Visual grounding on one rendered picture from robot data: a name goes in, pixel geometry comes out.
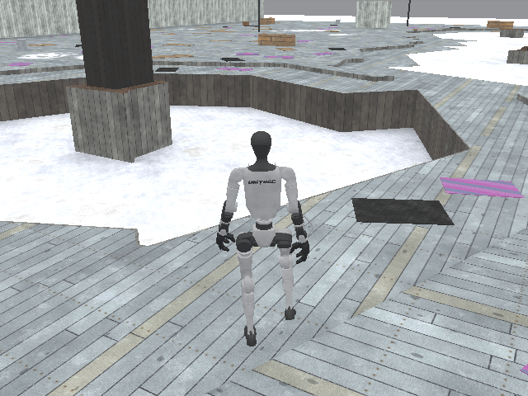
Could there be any right robot forearm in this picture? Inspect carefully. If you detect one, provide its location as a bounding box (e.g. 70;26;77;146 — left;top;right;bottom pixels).
291;201;308;243

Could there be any robot left shin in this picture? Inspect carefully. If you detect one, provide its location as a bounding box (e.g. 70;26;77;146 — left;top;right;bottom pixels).
241;279;255;335

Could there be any left robot foot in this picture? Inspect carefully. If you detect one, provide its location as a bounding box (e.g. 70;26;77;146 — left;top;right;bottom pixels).
244;325;257;347

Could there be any robot left upper arm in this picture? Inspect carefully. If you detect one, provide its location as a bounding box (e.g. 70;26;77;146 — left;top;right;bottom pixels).
225;167;245;213

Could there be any robot right upper arm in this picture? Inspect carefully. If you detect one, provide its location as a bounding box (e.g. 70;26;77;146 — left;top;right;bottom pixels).
279;167;299;214

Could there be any left robot hand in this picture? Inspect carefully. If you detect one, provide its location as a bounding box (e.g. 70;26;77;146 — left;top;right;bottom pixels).
216;233;235;252

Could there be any left robot forearm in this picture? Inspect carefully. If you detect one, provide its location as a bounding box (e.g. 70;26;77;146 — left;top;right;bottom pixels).
218;201;233;236

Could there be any right robot hand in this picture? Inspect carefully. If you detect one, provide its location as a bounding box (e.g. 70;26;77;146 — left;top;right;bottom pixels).
290;240;309;264

